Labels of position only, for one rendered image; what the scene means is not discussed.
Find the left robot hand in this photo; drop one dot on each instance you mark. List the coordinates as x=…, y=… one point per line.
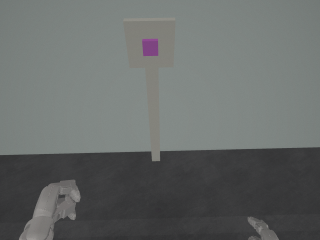
x=50, y=205

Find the robot left forearm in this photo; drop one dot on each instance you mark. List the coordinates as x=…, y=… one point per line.
x=39, y=228

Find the panel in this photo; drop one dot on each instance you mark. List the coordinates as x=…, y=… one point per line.
x=163, y=29

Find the right robot hand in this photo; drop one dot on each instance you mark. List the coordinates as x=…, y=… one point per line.
x=262, y=229

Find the button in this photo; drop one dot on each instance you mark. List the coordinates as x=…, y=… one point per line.
x=150, y=47

